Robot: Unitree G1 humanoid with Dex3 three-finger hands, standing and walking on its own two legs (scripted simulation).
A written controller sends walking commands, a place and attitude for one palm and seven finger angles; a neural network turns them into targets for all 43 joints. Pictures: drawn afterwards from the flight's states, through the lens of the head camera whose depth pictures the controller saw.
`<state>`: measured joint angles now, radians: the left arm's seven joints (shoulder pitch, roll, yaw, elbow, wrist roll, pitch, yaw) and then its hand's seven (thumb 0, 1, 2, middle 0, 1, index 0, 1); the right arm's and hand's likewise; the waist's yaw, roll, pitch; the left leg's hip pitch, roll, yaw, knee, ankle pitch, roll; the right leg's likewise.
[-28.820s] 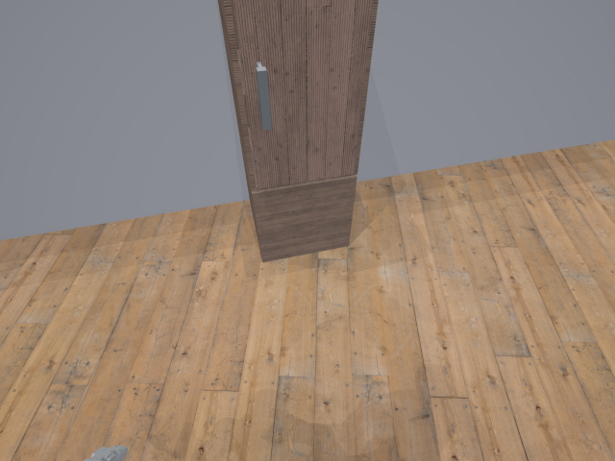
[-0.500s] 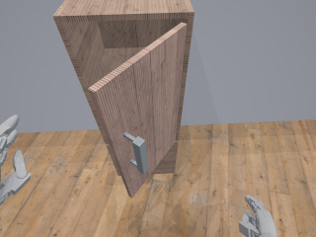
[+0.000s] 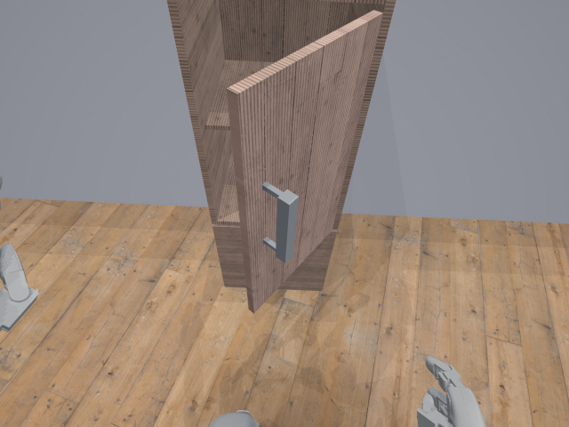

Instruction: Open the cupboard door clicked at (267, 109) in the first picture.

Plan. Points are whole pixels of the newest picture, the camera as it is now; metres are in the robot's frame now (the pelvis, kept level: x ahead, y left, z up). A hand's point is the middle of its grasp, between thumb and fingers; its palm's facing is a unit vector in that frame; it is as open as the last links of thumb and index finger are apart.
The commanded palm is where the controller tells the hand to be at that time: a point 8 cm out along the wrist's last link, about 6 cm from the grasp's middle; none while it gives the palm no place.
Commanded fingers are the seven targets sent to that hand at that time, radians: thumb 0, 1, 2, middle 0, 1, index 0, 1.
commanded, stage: step back with the hand held close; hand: left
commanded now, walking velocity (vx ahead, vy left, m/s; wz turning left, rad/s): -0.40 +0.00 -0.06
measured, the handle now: (277, 223) +0.43 +0.05 +0.01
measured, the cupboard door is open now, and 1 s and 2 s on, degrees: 52 52 52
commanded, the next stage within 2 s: stop stepping back and stand still in 0.44 s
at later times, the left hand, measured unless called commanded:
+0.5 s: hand out of the picture +0.12 +0.25 +0.18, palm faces +0.35 -0.83 -0.44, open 7.4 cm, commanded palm +0.06 +0.28 +0.19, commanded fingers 0.00 0.90 0.90 -0.20 -0.30 -0.20 -0.30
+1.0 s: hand out of the picture +0.03 +0.27 +0.18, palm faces +0.39 -0.83 -0.40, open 7.4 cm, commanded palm -0.02 +0.31 +0.19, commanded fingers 0.00 0.90 0.90 -0.20 -0.30 -0.20 -0.30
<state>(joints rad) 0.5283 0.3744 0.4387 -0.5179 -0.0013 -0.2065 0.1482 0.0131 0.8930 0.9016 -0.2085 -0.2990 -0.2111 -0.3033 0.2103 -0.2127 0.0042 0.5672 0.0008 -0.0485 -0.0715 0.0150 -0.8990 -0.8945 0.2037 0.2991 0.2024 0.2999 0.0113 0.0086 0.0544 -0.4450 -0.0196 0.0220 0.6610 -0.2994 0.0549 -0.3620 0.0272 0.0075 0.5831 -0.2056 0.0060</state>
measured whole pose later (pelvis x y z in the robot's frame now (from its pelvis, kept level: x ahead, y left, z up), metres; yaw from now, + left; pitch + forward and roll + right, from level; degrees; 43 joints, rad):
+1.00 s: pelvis -0.19 +0.03 +0.01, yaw -6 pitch +2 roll +0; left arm 0.53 0.38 0.40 -0.44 -0.01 -0.20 0.16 0.01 0.89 0.90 -0.21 -0.30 -0.21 -0.30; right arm 0.37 -0.26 -0.03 0.73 -0.01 -0.12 -0.11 0.02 -0.90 -0.90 0.20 0.30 0.20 0.30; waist 0.00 -0.04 -0.11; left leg -0.32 0.05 0.04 0.67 -0.35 0.02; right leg -0.26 -0.01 -0.10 0.51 -0.30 -0.03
